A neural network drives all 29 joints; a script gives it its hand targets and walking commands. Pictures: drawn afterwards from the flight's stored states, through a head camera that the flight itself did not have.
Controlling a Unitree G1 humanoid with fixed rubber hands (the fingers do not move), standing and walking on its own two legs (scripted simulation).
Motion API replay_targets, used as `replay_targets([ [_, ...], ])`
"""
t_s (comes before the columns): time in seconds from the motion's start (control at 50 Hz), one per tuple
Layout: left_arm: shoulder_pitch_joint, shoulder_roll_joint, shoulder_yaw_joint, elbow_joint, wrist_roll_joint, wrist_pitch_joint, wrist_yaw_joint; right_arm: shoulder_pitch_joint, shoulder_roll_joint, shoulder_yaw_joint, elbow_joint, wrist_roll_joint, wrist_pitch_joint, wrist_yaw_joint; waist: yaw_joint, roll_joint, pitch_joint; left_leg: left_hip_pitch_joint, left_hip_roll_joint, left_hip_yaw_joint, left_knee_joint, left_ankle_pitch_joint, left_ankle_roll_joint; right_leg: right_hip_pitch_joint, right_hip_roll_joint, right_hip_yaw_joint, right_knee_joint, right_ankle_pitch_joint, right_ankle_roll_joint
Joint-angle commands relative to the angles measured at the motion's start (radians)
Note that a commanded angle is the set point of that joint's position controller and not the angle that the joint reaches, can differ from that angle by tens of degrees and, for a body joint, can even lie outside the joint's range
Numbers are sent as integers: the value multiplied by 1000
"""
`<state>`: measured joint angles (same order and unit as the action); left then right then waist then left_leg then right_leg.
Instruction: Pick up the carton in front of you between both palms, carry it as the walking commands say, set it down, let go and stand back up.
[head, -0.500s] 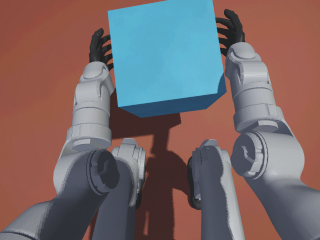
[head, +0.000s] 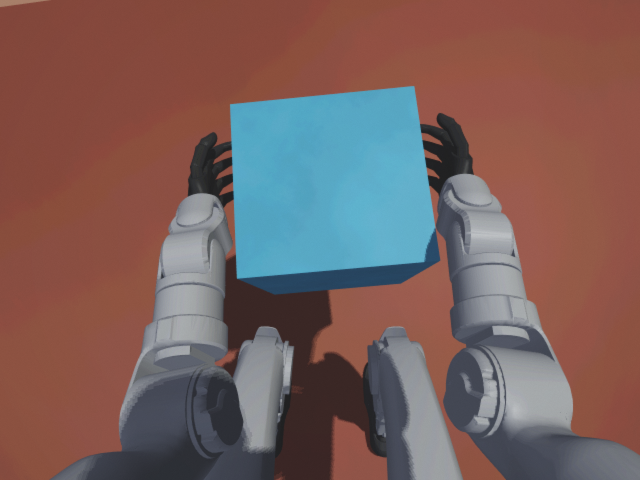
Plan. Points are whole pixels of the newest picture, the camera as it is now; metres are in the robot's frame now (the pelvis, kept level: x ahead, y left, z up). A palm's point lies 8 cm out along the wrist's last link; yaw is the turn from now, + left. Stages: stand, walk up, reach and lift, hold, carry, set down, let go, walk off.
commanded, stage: reach and lift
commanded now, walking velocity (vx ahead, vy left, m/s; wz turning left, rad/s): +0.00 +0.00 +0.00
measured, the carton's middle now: (331, 210) +0.45 +0.00 -0.11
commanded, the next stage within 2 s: hold in 1.92 s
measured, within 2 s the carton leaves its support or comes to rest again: neither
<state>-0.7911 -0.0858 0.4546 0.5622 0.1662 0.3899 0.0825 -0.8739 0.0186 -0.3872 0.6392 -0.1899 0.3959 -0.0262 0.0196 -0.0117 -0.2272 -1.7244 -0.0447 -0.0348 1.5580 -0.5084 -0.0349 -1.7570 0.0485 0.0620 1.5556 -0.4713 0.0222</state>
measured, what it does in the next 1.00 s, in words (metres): rises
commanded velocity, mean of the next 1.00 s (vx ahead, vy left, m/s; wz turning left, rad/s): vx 0.00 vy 0.00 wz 0.00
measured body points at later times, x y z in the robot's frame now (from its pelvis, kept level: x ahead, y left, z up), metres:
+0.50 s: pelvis +0.05 +0.00 +0.14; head +0.14 +0.00 +0.58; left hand +0.41 +0.15 +0.11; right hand +0.42 -0.15 +0.12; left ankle +0.08 +0.13 -0.52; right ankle +0.10 -0.12 -0.52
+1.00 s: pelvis +0.07 +0.01 +0.21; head +0.04 +0.01 +0.66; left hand +0.38 +0.16 +0.23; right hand +0.38 -0.15 +0.24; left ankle +0.08 +0.13 -0.52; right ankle +0.10 -0.12 -0.52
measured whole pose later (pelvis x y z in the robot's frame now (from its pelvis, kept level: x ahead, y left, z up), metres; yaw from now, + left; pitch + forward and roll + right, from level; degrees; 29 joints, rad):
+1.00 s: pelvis +0.07 +0.01 +0.21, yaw -1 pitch -3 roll +0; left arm -0.31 -0.16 0.30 0.41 0.29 0.60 0.00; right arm -0.32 0.17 -0.30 0.40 -0.30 0.60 0.01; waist 0.00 0.00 -0.02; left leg -0.18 -0.02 -0.05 0.47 -0.24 0.00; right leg -0.21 0.01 0.07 0.47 -0.21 0.01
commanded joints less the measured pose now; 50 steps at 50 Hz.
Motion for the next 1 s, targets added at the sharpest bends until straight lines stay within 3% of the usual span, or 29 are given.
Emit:
replay_targets([
  [0.0,-639,-1077,-649,18,-179,-17,-273,-484,1145,550,74,160,-12,240,-2,-31,-898,535,-136,79,-215,211,10,661,122,-76,-220,203,4],
  [0.04,-633,-1053,-617,24,-145,-17,-281,-417,1129,529,101,120,-9,243,-17,-16,-763,522,-131,66,-258,160,10,663,120,-60,-271,169,-6],
  [0.06,-594,-1046,-627,47,-141,-10,-281,-438,1125,514,73,145,-20,248,13,9,-745,536,-130,66,-288,194,15,668,120,-53,-284,192,-10],
  [0.08,-539,-1057,-598,68,-122,-11,-277,-422,1157,559,71,139,-13,244,12,-41,-770,620,-130,59,-315,210,20,710,124,-69,-302,205,6],
  [0.1,-533,-1091,-604,77,-125,-8,-279,-376,1122,516,94,123,-18,242,-25,25,-715,603,-137,56,-329,202,10,737,111,-45,-333,204,-11],
  [0.12,-541,-1040,-591,47,-111,-19,-283,-360,1110,498,115,100,-11,247,-28,9,-679,610,-126,51,-341,181,11,723,114,-38,-355,175,-18],
  [0.14,-521,-1041,-595,60,-105,-18,-282,-402,1129,533,59,120,-25,247,18,-1,-688,661,-122,43,-374,206,18,717,119,-51,-357,181,-11],
  [0.2,-496,-1082,-621,36,-121,-32,-278,-361,1140,557,35,135,-33,235,-9,9,-705,735,-123,34,-422,229,21,819,113,-38,-414,218,-15],
  [0.22,-438,-1079,-619,55,-117,-28,-276,-319,1142,555,55,125,-29,235,-17,-42,-659,768,-120,19,-445,230,25,858,110,-39,-440,212,-10],
  [0.24,-470,-1057,-635,13,-123,-35,-281,-303,1155,556,61,125,-34,238,16,-16,-656,750,-122,34,-460,211,26,885,108,-25,-464,209,-12],
  [0.26,-440,-1056,-640,3,-120,-35,-284,-261,1196,571,32,135,-36,238,-7,-15,-668,786,-120,31,-469,206,24,937,102,-12,-483,210,-13],
  [0.32,-312,-1067,-616,80,-90,-22,-282,-203,1150,595,38,131,-30,236,13,3,-550,865,-110,17,-545,264,32,975,92,-2,-565,238,-17],
  [0.34,-323,-1063,-637,44,-102,-30,-285,-238,1134,593,-44,121,-44,240,-15,-25,-544,904,-109,6,-569,265,34,975,106,-24,-569,238,-7],
  [0.4,-236,-1088,-650,34,-92,-24,-285,-157,1155,601,-32,101,-35,237,7,-14,-507,982,-107,-7,-641,324,28,1069,92,-4,-640,309,-16],
  [0.44,-264,-1074,-671,-2,-115,-27,-289,-142,1145,612,-37,108,-30,239,-21,-33,-493,1031,-101,-5,-672,320,36,1121,91,-11,-676,304,-17],
  [0.46,-225,-1093,-711,-31,-118,-19,-291,-63,1144,626,-36,104,-23,242,-44,17,-511,1083,-99,-18,-693,355,24,1178,80,9,-697,356,-26],
  [0.5,-151,-1060,-685,5,-93,-6,-291,-56,1171,645,-41,123,-14,242,6,-16,-444,1144,-90,-27,-749,394,37,1219,79,12,-744,378,-20],
  [0.52,-138,-1086,-698,-8,-100,2,-292,-18,1160,636,-54,114,-10,247,-20,-7,-416,1168,-93,-27,-778,410,30,1241,81,4,-777,394,-22],
  [0.58,-101,-1065,-708,-39,-98,15,-298,0,1179,671,-113,126,10,246,11,3,-401,1249,-79,-32,-851,440,42,1332,74,12,-831,429,-13],
  [0.64,-59,-1097,-760,-83,-129,40,-300,45,1131,676,-128,124,28,255,-38,1,-335,1329,-67,-48,-912,488,30,1413,70,16,-896,464,-28],
  [0.66,-61,-1068,-763,-104,-113,52,-301,57,1166,681,-136,136,40,255,8,16,-303,1363,-78,-39,-932,484,31,1430,65,26,-927,467,-26],
  [0.68,-30,-1074,-766,-93,-133,62,-302,102,1113,688,-148,126,54,251,-40,5,-254,1376,-67,-37,-954,498,28,1474,55,19,-949,494,-27],
  [0.7,-9,-1065,-791,-127,-127,71,-302,65,1148,699,-192,151,58,255,-6,19,-293,1422,-66,-41,-975,479,35,1493,62,19,-957,456,-20],
  [0.72,-12,-1081,-800,-155,-142,80,-302,88,1127,706,-209,145,73,256,-36,9,-253,1445,-58,-45,-988,508,30,1501,59,8,-987,467,-30],
  [0.74,-8,-1101,-810,-157,-140,104,-303,91,1119,715,-225,144,90,260,-30,45,-226,1471,-62,-35,-1025,476,24,1543,57,22,-1012,455,-32],
  [0.8,31,-1048,-779,-168,-126,140,-307,123,1104,695,-226,135,133,263,-21,2,-95,1519,-47,-39,-1095,463,32,1567,48,5,-1084,433,-26],
  [0.82,40,-1070,-781,-160,-129,155,-313,106,1090,704,-260,149,139,264,-36,60,-88,1552,-53,-40,-1113,469,23,1598,47,15,-1098,433,-34],
  [0.84,40,-1032,-764,-190,-109,167,-308,146,1091,660,-212,124,160,271,-10,30,-38,1544,-50,-47,-1137,470,29,1594,53,8,-1118,429,-34],
  [0.98,-30,-999,-663,-161,-77,194,-326,71,1073,597,-192,99,191,295,-12,24,69,1569,-36,-36,-1193,302,34,1595,40,-2,-1171,266,-31],
])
